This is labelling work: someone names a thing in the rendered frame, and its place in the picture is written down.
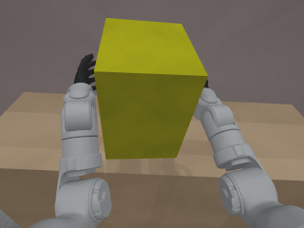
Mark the pedestal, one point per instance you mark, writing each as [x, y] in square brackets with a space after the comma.
[181, 192]

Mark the robot right forearm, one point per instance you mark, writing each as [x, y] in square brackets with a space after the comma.
[231, 152]

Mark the robot left hand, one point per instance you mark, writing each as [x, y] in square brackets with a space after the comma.
[83, 71]

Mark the right robot upper arm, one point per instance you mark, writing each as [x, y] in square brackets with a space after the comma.
[249, 194]

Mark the left robot upper arm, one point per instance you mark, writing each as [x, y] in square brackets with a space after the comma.
[80, 204]

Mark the robot left forearm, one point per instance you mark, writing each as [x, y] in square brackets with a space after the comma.
[79, 135]

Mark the robot right hand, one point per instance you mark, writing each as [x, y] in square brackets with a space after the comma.
[206, 84]

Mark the carton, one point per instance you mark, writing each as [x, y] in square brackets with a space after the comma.
[148, 80]

